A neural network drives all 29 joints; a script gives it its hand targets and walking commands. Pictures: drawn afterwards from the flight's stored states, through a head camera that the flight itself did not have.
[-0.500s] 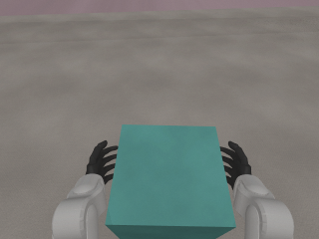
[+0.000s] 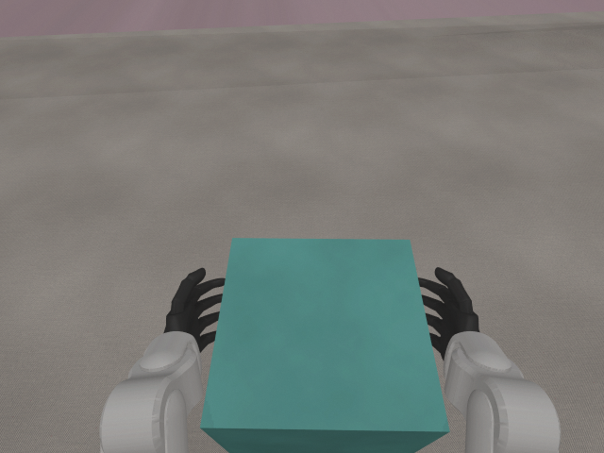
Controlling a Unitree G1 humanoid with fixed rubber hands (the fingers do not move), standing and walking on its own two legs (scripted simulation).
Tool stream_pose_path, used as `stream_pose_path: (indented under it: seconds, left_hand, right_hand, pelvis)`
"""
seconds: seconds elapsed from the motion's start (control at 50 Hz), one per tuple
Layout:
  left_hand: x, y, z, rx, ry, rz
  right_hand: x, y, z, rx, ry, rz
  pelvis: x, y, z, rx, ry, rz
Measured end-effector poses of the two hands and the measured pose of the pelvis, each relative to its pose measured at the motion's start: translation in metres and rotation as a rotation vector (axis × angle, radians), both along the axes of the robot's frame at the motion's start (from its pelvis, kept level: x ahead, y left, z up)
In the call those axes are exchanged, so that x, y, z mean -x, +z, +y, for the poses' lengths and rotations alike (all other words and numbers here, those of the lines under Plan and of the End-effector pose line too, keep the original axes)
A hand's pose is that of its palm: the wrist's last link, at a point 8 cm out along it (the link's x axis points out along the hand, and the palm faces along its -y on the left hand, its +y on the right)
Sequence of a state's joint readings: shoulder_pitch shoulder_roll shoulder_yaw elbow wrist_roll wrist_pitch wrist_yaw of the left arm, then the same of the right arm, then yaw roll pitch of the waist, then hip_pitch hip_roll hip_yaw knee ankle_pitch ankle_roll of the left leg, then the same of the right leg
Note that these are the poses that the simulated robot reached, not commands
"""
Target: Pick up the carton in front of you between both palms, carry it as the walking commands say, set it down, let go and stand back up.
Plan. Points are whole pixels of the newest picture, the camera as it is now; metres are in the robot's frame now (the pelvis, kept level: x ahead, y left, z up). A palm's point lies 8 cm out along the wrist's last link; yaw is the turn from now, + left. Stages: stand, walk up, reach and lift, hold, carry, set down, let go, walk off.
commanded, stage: carry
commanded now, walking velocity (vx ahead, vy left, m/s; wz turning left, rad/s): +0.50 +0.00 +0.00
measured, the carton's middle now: (318, 359) +0.24 +0.00 +0.02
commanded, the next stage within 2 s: none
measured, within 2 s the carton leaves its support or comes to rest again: neither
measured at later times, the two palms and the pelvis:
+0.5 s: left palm (222, 163) +0.55 +0.16 +0.10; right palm (396, 160) +0.55 -0.14 +0.11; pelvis +0.33 +0.01 +0.01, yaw +0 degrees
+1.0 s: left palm (256, 74) +0.88 +0.13 +0.11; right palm (384, 75) +0.89 -0.17 +0.11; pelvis +0.66 -0.02 +0.01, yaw +0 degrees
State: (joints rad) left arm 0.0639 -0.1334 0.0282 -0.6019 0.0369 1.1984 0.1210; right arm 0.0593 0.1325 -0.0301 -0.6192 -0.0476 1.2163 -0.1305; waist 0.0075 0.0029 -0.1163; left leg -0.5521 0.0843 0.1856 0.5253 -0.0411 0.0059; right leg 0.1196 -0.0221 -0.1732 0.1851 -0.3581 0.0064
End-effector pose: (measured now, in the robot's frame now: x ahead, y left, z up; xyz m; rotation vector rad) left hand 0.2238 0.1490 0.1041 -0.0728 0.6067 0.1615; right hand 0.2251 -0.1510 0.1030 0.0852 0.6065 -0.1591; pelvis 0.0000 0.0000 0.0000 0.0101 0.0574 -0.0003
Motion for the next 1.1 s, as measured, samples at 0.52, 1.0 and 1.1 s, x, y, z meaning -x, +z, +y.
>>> stream_pose_path:
  seconds: [0.52, 1.0, 1.1]
  left_hand:
    - [-0.343, -0.003, 0.008, 0.010, 0.008, -0.010]
    - [-0.659, 0.011, -0.016, -0.019, 0.008, -0.001]
    - [-0.741, -0.022, 0.005, 0.012, -0.007, 0.021]
  right_hand:
    - [-0.342, -0.001, 0.008, 0.018, 0.003, -0.009]
    - [-0.660, 0.006, -0.016, -0.016, 0.006, -0.001]
    - [-0.739, -0.017, 0.005, 0.016, -0.007, 0.022]
  pelvis:
    - [-0.342, 0.001, 0.005, 0.022, 0.003, 0.001]
    - [-0.656, 0.010, -0.016, -0.010, 0.008, 0.007]
    - [-0.739, -0.015, 0.006, -0.002, -0.022, -0.012]
